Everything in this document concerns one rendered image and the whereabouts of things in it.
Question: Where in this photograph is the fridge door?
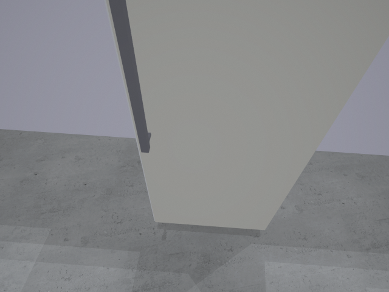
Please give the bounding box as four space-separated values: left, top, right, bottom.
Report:
106 0 389 230

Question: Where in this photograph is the handle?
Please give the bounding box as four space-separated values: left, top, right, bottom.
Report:
109 0 151 153

